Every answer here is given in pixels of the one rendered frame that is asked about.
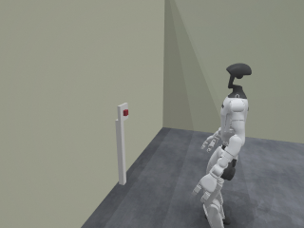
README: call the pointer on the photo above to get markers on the robot right hand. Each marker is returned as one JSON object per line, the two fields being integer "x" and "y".
{"x": 212, "y": 142}

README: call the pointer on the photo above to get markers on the button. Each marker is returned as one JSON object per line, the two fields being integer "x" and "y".
{"x": 125, "y": 112}

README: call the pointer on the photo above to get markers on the panel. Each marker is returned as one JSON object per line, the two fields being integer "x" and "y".
{"x": 119, "y": 124}

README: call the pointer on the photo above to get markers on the humanoid robot head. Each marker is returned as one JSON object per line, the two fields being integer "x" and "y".
{"x": 237, "y": 70}

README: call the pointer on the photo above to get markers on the right robot forearm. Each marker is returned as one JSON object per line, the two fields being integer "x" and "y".
{"x": 217, "y": 135}

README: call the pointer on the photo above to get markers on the left robot upper arm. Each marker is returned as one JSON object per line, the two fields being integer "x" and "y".
{"x": 237, "y": 110}

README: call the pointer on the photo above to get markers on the humanoid robot torso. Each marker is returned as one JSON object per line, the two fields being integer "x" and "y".
{"x": 226, "y": 130}

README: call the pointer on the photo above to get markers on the left robot forearm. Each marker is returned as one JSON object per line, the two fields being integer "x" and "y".
{"x": 230, "y": 152}

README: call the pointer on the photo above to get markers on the robot left hand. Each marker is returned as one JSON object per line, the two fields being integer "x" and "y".
{"x": 208, "y": 183}

